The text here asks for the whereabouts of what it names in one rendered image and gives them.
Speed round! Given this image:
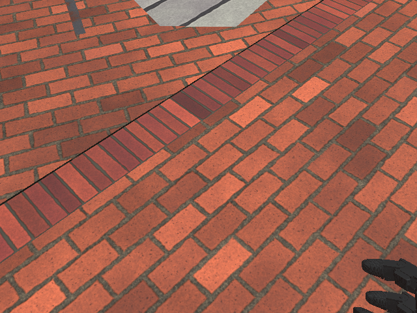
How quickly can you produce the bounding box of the right robot hand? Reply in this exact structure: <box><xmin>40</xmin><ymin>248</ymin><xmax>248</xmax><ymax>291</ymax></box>
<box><xmin>353</xmin><ymin>258</ymin><xmax>417</xmax><ymax>313</ymax></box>

